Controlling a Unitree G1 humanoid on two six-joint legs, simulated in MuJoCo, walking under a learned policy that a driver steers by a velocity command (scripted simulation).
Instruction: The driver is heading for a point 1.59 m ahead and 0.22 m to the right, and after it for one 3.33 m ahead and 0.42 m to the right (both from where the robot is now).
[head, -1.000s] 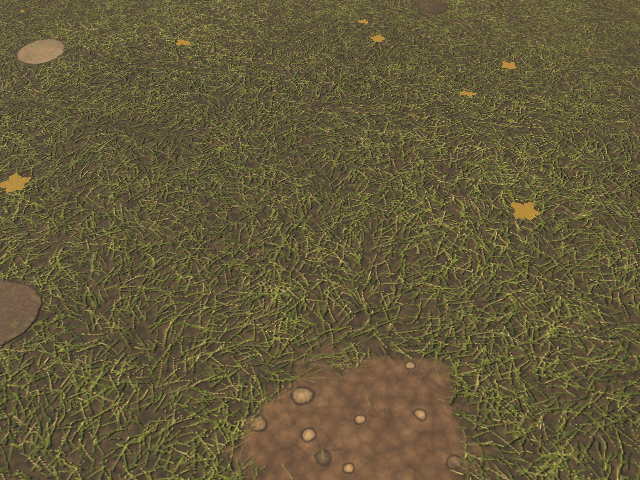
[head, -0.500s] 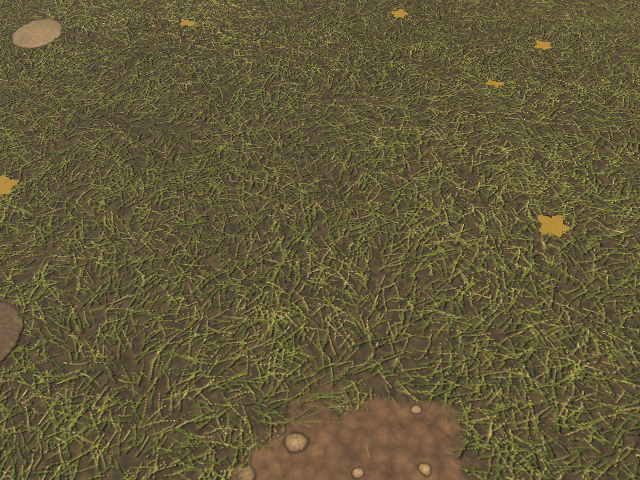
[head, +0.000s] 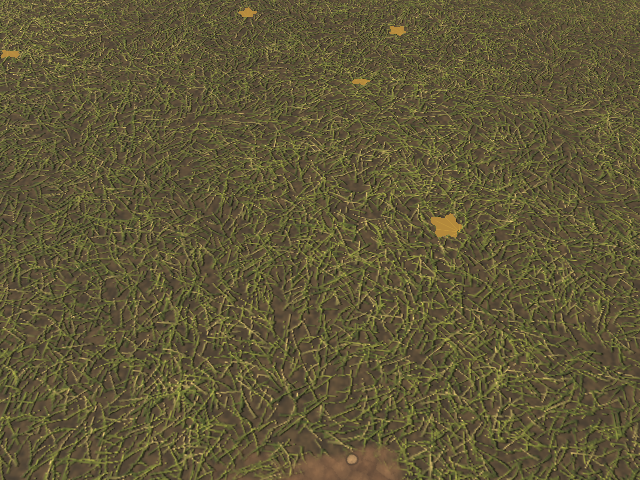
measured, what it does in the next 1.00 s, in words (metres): steps on the spot, turning right: right foot, then left foot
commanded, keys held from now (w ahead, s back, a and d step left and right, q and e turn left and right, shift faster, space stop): e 0.28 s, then no key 0.52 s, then w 0.20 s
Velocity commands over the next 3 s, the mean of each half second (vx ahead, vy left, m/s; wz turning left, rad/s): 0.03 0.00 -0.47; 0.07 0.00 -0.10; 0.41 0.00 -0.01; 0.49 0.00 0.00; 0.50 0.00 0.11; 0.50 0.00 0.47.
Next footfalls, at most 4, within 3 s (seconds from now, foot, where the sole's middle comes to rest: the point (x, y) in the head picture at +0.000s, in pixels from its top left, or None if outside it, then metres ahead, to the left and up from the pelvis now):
0.16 right None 0.06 -0.12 -0.78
0.62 left None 0.09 0.08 -0.78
1.10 right None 0.09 -0.14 -0.78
1.56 left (360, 466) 0.48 -0.05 -0.78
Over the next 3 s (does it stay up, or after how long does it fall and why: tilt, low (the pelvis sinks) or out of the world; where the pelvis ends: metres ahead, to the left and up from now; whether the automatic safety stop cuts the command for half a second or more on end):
stays up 1.07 -0.22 0.00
